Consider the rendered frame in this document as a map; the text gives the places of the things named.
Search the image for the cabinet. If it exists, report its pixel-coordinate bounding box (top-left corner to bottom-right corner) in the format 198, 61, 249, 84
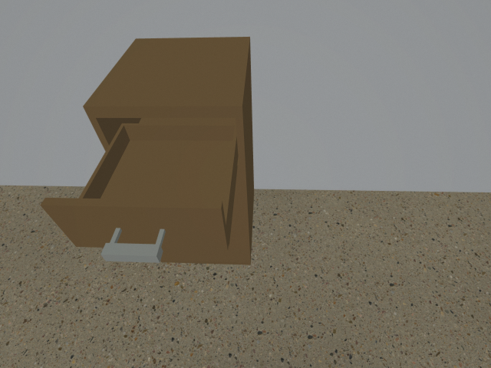
83, 37, 254, 265

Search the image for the handle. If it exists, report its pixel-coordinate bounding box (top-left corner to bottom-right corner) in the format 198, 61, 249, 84
101, 228, 166, 263

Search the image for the drawer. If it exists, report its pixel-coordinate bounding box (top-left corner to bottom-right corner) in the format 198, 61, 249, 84
40, 123, 238, 251

